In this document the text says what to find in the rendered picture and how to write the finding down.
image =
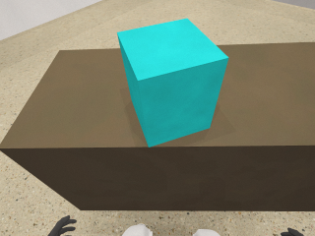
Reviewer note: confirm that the pedestal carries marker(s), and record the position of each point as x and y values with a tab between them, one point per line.
80	135

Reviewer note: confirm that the carton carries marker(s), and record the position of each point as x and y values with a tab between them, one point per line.
174	74

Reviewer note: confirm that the robot left hand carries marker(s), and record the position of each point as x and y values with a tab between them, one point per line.
58	228

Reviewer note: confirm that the left robot thigh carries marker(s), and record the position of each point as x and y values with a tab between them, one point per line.
138	230

